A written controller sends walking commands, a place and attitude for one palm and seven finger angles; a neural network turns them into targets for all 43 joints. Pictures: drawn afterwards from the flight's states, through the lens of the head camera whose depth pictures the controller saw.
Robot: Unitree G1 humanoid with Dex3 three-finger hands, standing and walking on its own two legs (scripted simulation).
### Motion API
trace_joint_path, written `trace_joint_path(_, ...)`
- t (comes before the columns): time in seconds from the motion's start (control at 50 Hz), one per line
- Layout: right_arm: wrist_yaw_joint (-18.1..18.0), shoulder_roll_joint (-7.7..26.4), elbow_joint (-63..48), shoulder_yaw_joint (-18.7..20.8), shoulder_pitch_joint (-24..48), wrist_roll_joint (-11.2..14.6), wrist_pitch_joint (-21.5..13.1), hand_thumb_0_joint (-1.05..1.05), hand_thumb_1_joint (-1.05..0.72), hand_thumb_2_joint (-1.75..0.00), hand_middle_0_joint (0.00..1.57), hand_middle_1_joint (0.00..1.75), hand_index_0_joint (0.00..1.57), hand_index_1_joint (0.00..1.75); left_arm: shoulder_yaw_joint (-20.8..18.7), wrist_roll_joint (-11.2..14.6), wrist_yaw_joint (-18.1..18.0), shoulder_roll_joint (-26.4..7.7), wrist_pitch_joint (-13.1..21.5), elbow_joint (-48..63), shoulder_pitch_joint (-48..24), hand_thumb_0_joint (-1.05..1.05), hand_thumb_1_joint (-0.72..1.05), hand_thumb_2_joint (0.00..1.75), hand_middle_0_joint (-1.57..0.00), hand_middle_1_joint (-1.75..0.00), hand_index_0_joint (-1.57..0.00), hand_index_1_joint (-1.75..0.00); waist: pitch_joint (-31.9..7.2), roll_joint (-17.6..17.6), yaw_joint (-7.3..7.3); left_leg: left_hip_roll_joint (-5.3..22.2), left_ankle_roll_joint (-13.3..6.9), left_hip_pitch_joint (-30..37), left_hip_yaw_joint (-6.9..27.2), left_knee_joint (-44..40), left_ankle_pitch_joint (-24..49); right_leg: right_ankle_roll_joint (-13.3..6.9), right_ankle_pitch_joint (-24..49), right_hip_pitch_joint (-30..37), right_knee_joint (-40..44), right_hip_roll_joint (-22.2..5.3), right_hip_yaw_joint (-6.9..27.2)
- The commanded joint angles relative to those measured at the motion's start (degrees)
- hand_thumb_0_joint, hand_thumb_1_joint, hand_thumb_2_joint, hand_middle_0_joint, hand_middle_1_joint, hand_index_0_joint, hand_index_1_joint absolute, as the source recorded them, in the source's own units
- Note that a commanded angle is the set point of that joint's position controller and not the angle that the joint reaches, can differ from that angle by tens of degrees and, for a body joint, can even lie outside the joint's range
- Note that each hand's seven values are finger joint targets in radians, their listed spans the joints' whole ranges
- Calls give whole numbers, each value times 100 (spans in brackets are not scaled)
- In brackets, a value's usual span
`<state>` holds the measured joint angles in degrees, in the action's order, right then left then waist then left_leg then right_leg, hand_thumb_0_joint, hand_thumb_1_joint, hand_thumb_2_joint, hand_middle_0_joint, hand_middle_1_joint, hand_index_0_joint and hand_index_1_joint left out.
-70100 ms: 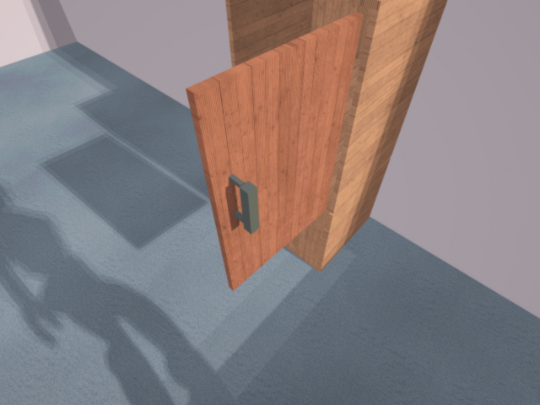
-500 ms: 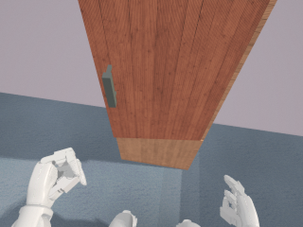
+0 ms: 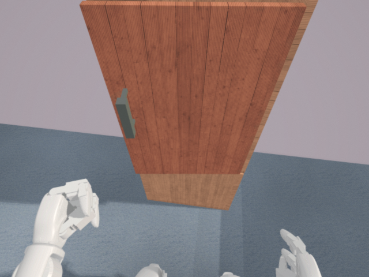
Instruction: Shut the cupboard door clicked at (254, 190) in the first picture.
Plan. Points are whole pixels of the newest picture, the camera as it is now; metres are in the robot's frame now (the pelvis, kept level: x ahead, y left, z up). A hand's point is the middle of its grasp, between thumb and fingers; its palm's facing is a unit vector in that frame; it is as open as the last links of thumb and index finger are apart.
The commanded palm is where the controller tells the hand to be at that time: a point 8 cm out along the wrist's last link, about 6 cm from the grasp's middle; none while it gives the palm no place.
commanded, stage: raise the hand and make a fist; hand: left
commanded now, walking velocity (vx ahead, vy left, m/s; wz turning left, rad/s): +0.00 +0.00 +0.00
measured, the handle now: (127, 113) +0.48 +0.18 +0.07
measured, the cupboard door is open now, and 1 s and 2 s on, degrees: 8 8 7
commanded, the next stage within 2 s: bring the fist close to the handle in 0.16 s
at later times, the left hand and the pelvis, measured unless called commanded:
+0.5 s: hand (104, 197) +0.25 +0.17 +0.07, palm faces +0.02 -1.00 -0.02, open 3.1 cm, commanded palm +0.24 +0.22 +0.07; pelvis -0.01 +0.00 +0.00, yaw +0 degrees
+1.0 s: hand (127, 160) +0.34 +0.15 +0.07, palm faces +0.02 -1.00 -0.01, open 3.1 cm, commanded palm +0.32 +0.20 +0.07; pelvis -0.01 +0.00 +0.00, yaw -1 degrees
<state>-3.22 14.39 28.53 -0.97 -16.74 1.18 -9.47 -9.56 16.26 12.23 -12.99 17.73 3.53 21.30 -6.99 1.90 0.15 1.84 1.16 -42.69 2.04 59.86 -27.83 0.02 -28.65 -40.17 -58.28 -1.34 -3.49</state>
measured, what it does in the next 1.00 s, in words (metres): stands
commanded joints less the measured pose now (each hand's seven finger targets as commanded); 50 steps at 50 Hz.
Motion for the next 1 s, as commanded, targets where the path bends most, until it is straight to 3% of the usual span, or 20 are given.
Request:
trace_joint_path(0.0, -52, 632, -945, 264, 410, -23, -341, 0, -90, -90, 20, 30, 20, 30, -439, 93, -46, -744, 465, 1225, -397, 0, 90, 90, -130, -150, -130, -150, -920, -19, 66, -272, -194, 450, -118, -840, 1229, -94, 1256, 726, 953, 177, 208)
trace_joint_path(0.1, -61, 633, -940, 265, 423, -7, -333, 0, -90, -90, 20, 30, 20, 30, -369, 107, -11, -668, 478, 1091, -423, 0, 90, 90, -130, -150, -130, -150, -806, -165, 25, -272, -199, 344, -125, -802, 1046, -74, 971, 645, 1030, 165, 283)
trace_joint_path(0.16, -65, 632, -956, 258, 423, 2, -332, 0, -90, -90, 20, 30, 20, 30, -338, 73, -8, -689, 446, 1179, -454, 0, 90, 90, -130, -150, -130, -150, -821, 51, 23, -267, -201, 437, -138, -820, 1051, -81, 1014, 590, 1013, 178, 256)
trace_joint_path(0.24, -74, 629, -969, 252, 418, -2, -330, 0, -90, -90, 20, 30, 20, 30, -349, 84, -3, -685, 429, 1183, -445, 0, 90, 90, -130, -150, -130, -150, -834, -107, 10, -263, -210, 419, -119, -809, 1074, -68, 1078, 600, 994, 187, 240)
trace_joint_path(0.28, -104, 649, -881, 232, 402, -12, -337, 0, -90, -90, 20, 30, 20, 30, -268, 60, -34, -685, 445, 1118, -1051, 0, 90, 90, -130, -150, -130, -150, -708, -142, -110, -251, -226, 338, -89, -743, 971, -66, 934, 448, 995, 196, 257)
trace_joint_path(0.3, -105, 655, -837, 238, 419, -18, -361, 0, -90, -90, 20, 30, 20, 30, -267, 49, -40, -674, 459, 1088, -1275, 0, 90, 90, -130, -150, -130, -150, -826, -139, -124, -250, -220, 349, -82, -709, 952, -61, 912, 418, 964, 181, 267)
trace_joint_path(0.34, -101, 648, -810, 232, 406, -7, -384, 0, -90, -90, 20, 30, 20, 30, -175, 44, -27, -566, 431, 846, -1349, 0, 90, 90, -130, -150, -130, -150, -769, -137, -112, -251, -207, 328, -77, -730, 867, -74, 804, 379, 979, 177, 259)
trace_joint_path(0.38, -120, 675, -763, 223, 401, -3, -379, 0, -90, -90, 20, 30, 20, 30, -198, 3, -35, -667, 369, 717, -1678, 0, 90, 90, -130, -150, -130, -150, -848, -115, -109, -253, -226, 288, -70, -714, 876, -83, 785, 420, 977, 183, 288)
trace_joint_path(0.42, -110, 659, -737, 242, 426, 5, -386, 0, -90, -90, 20, 30, 20, 30, -137, -46, -48, -604, 327, 722, -1917, 0, 90, 90, -130, -150, -130, -150, -1150, -42, -63, -248, -224, 473, -74, -763, 1037, -88, 1016, 534, 921, 165, 266)
trace_joint_path(0.46, -101, 650, -728, 234, 408, 8, -377, 0, -90, -90, 20, 30, 20, 30, -28, -88, -104, -531, 241, 657, -2049, 0, 90, 90, -130, -150, -130, -150, -1158, 13, -80, -245, -218, 604, -72, -841, 1123, -84, 1197, 555, 910, 170, 192)
trace_joint_path(0.5, -85, 654, -713, 241, 386, -4, -324, 0, -90, -90, 20, 30, 20, 30, -217, -122, -196, -664, 164, 513, -2008, 0, 90, 90, -130, -150, -130, -150, -1319, -95, 1, -243, -214, 620, -77, -879, 1299, -90, 1421, 730, 875, 173, 172)
trace_joint_path(0.56, -44, 631, -672, 218, 408, -18, -251, 0, -90, -90, 20, 30, 20, 30, -107, -187, -327, -527, 106, 264, -2357, 0, 90, 90, -130, -150, -130, -150, -1115, -80, -39, -243, -201, 616, -98, -950, 1273, -82, 1439, 663, 909, 169, 144)
trace_joint_path(0.58, -43, 650, -659, 240, 376, -22, -222, 0, -90, -90, 20, 30, 20, 30, -269, -208, -389, -669, 117, 201, -2346, 0, 90, 90, -130, -150, -130, -150, -1166, -141, 6, -233, -201, 608, -91, -957, 1354, -97, 1501, 752, 908, 178, 149)
trace_joint_path(0.62, -6, 611, -661, 226, 410, -27, -190, 0, -90, -90, 20, 30, 20, 30, 35, -261, -448, -363, 143, 84, -2587, 0, 90, 90, -130, -150, -130, -150, -1144, -160, -68, -236, -203, 669, -126, -973, 1316, -69, 1521, 682, 929, 160, 141)
trace_joint_path(0.68, 5, 661, -586, 249, 358, -44, -120, 0, -90, -90, 20, 30, 20, 30, -224, -295, -517, -601, 218, -229, -2817, 0, 90, 90, -130, -150, -130, -150, -1175, -277, -33, -240, -201, 577, -138, -983, 1341, -85, 1552, 803, 940, 157, 176)
trace_joint_path(0.72, 24, 635, -538, 252, 407, -36, -94, 0, -90, -90, 20, 30, 20, 30, -109, -340, -525, -497, 295, -339, -3183, 0, 90, 90, -130, -150, -130, -150, -1158, -94, -67, -233, -193, 638, -175, -992, 1286, -88, 1508, 694, 946, 144, 197)
trace_joint_path(0.8, 25, 668, -436, 279, 359, -36, -65, 0, -90, -90, 20, 30, 20, 30, -26, -398, -565, -493, 411, -524, -3754, 0, 90, 90, -130, -150, -130, -150, -1361, -101, -135, -211, -200, 750, -156, -981, 1319, -94, 1553, 662, 924, 152, 189)
trace_joint_path(0.84, 30, 662, -370, 285, 341, -34, -58, 0, -90, -90, 20, 30, 20, 30, 149, -427, -594, -336, 432, -679, -4138, 0, 90, 90, -130, -150, -130, -150, -1348, -62, -196, -208, -198, 802, -151, -990, 1286, -90, 1538, 574, 930, 148, 178)
trace_joint_path(0.92, 26, 686, -256, 293, 278, -33, 28, 0, -90, -90, 20, 30, 20, 30, -25, -484, -707, -485, 409, -1192, -4655, 0, 90, 90, -130, -150, -130, -150, -1467, -189, -214, -209, -199, 739, -167, -989, 1297, -75, 1582, 637, 944, 136, 214)
trace_joint_path(0.98, 46, 694, -237, 314, 204, -51, 89, 0, -90, -90, 20, 30, 20, 30, -214, -491, -765, -590, 429, -1512, -4679, 0, 90, 90, -130, -150, -130, -150, -1651, -310, -134, -217, -204, 752, -182, -996, 1480, -83, 1819, 839, 932, 155, 219)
